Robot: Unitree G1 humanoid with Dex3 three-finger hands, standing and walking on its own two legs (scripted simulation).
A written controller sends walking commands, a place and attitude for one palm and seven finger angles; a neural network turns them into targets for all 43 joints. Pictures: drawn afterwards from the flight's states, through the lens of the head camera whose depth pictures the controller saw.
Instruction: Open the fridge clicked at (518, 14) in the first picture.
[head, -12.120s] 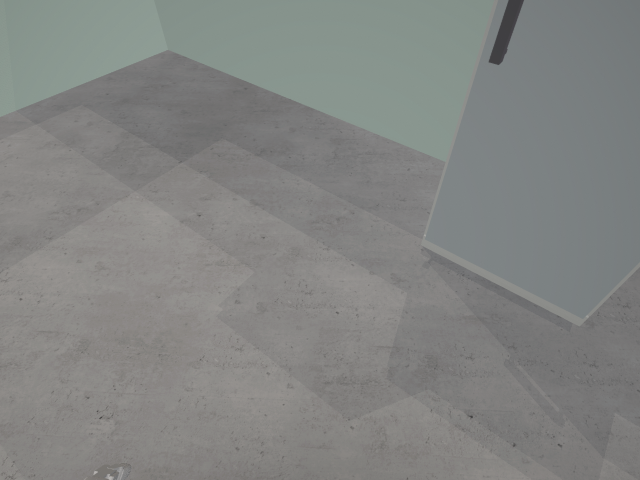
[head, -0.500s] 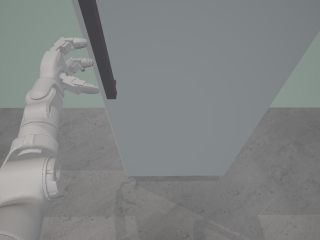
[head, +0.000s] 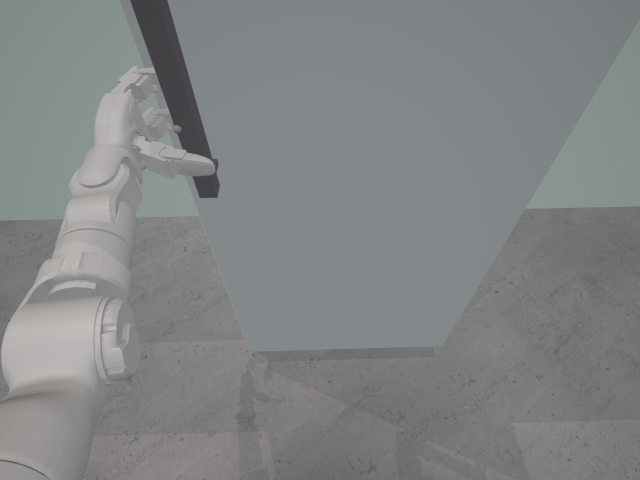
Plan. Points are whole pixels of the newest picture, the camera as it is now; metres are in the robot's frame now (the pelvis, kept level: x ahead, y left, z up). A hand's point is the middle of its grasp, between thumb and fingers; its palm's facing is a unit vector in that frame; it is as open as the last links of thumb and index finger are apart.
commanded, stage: slide the fingers in behind the handle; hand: left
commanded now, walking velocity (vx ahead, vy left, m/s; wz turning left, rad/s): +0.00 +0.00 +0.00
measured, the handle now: (173, 52) +0.53 +0.15 +0.26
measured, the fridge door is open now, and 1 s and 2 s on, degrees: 0 0 0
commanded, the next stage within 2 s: grip the handle and tug to test in 1.92 s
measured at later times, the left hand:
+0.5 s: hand (172, 138) +0.48 +0.16 +0.19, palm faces -0.01 -1.00 +0.02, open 13.9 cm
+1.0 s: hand (191, 139) +0.47 +0.14 +0.18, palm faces -0.01 -1.00 +0.02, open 14.0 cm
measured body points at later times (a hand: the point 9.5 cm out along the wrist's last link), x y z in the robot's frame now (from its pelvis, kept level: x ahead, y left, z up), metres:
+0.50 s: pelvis +0.00 +0.01 +0.00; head +0.03 +0.00 +0.45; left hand +0.47 +0.22 +0.19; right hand +0.04 -0.26 -0.12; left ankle +0.02 +0.12 -0.73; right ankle -0.02 -0.10 -0.73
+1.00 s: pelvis +0.00 +0.01 +0.00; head +0.03 +0.00 +0.45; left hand +0.47 +0.20 +0.19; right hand +0.08 -0.25 -0.12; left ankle +0.02 +0.12 -0.73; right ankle -0.02 -0.10 -0.73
